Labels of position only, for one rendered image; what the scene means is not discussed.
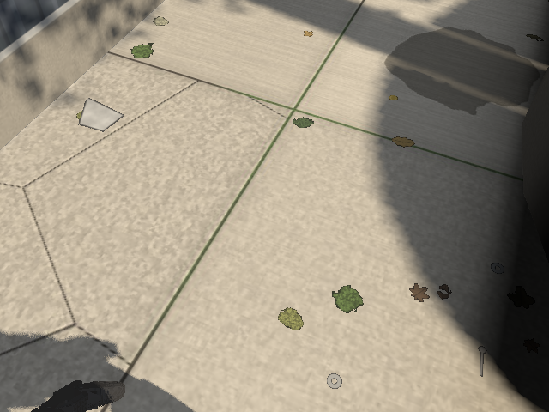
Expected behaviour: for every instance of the left robot hand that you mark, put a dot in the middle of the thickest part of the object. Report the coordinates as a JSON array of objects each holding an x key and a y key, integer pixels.
[{"x": 79, "y": 397}]

